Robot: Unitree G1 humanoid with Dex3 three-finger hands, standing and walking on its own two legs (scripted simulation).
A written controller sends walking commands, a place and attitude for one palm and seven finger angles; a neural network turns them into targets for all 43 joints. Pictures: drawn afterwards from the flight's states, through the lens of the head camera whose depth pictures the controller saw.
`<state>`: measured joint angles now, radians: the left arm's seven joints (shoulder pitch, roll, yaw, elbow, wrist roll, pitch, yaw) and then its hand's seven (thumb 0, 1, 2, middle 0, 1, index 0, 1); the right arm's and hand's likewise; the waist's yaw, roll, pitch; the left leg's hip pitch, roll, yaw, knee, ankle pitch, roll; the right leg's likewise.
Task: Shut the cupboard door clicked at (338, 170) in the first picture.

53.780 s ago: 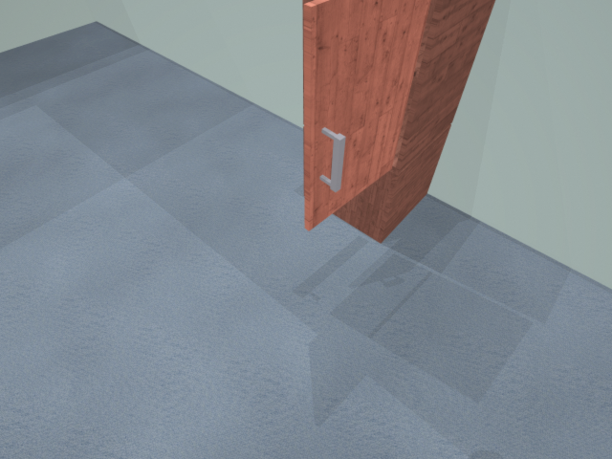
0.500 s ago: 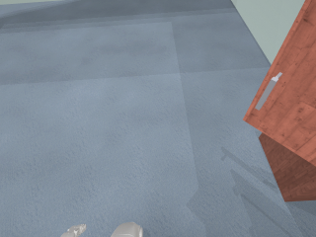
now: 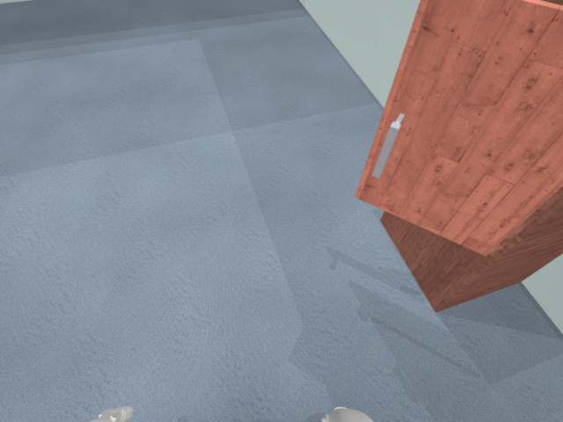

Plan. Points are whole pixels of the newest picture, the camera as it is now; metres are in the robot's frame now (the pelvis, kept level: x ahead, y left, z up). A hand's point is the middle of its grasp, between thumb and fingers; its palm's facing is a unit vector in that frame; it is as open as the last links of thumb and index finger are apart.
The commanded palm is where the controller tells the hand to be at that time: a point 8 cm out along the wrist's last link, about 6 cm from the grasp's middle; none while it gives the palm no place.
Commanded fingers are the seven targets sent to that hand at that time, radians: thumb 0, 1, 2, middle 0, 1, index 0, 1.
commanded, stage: turn to face it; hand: left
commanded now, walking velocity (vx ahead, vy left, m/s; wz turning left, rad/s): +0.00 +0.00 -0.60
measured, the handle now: (388, 147) +0.71 -0.21 -0.09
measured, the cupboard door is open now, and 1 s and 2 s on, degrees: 41 41 41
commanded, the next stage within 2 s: take the last steps up to it in 0.72 s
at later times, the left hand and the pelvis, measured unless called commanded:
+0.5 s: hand (195, 419) +0.14 +0.15 -0.16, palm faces -0.22 -0.95 -0.23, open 7.4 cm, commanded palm none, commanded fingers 0.00 0.90 0.90 -0.20 -0.30 -0.20 -0.30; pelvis +0.03 -0.03 +0.00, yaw -15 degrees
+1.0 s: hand (220, 364) +0.22 +0.12 -0.16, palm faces -0.43 -0.87 -0.24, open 7.4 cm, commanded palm none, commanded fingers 0.00 0.90 0.90 -0.20 -0.30 -0.20 -0.30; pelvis +0.05 -0.03 -0.01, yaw -26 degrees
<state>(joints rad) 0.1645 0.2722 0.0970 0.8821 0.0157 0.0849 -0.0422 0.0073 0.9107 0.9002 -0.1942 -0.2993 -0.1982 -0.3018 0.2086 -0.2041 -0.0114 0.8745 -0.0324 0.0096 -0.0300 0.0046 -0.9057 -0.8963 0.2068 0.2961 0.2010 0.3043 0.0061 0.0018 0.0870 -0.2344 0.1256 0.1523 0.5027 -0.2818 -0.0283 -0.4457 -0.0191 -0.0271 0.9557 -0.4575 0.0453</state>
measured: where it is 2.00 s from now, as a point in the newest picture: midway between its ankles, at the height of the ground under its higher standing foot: (324, 409)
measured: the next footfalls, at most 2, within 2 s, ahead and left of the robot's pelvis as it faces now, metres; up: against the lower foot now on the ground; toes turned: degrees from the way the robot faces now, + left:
right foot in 0.10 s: +0.03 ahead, -0.13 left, +0.00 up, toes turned -8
left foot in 0.60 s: +0.11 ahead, +0.09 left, +0.00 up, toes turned -17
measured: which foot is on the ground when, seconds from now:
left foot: down 0.00-0.10, up 0.12-0.58, down 0.60-0.98, up 1.00-1.00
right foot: up 0.00-0.08, down 0.10-0.60, up 0.62-0.98, down 1.00-1.00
